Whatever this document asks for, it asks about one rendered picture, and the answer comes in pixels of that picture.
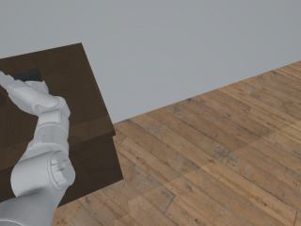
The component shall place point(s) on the robot left forearm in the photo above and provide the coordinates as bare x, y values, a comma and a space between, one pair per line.
52, 130

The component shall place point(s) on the tap lever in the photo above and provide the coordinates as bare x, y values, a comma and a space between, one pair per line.
31, 75

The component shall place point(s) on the counter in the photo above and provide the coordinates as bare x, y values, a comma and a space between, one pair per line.
92, 152

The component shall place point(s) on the left robot upper arm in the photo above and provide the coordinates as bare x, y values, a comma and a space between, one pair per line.
39, 183

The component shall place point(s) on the left robot hand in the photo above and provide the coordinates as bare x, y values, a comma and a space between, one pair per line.
21, 93

